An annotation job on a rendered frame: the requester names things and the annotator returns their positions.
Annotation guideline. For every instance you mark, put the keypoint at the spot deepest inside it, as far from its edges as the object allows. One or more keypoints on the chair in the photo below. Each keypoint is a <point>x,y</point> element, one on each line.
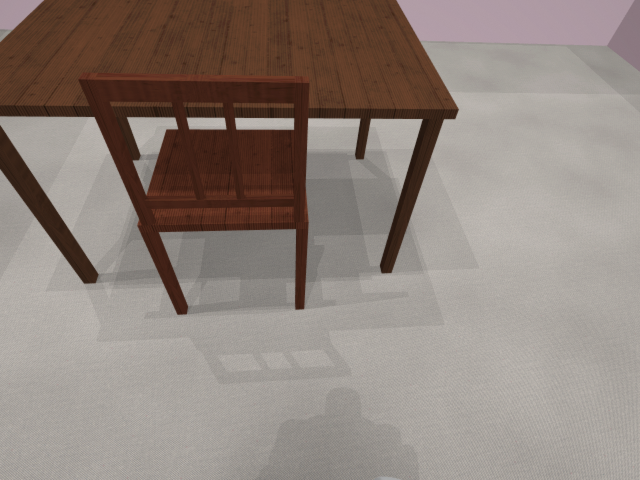
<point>210,179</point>

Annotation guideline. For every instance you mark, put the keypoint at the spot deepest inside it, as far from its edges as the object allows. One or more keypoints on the table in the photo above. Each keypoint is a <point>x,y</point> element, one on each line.
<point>363,59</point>

